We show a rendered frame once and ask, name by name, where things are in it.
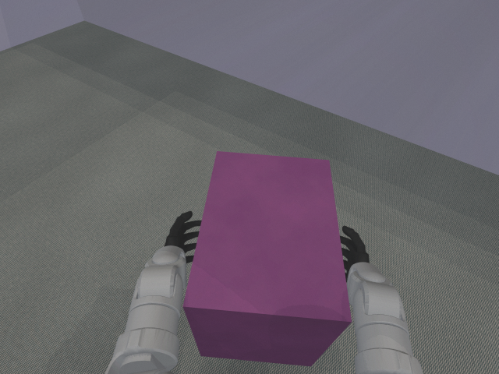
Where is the robot left forearm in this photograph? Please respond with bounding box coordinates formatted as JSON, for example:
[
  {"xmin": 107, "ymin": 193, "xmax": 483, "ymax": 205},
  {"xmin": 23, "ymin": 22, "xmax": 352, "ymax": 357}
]
[{"xmin": 105, "ymin": 245, "xmax": 187, "ymax": 374}]

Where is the right robot hand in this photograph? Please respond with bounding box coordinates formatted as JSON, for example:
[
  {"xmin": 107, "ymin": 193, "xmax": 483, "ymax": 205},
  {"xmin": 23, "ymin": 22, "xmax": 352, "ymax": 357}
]
[{"xmin": 340, "ymin": 226, "xmax": 370, "ymax": 282}]

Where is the robot right forearm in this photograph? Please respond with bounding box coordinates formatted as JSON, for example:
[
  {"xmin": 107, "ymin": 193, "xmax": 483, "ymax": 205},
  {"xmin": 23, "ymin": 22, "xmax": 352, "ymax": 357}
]
[{"xmin": 347, "ymin": 262, "xmax": 423, "ymax": 374}]

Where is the carton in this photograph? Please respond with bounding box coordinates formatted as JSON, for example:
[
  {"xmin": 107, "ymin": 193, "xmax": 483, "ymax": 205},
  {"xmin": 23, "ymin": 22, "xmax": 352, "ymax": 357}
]
[{"xmin": 183, "ymin": 151, "xmax": 352, "ymax": 366}]

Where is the left robot hand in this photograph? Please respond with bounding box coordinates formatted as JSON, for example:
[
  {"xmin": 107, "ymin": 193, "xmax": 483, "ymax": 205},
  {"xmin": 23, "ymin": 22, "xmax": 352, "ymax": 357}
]
[{"xmin": 164, "ymin": 211, "xmax": 201, "ymax": 263}]

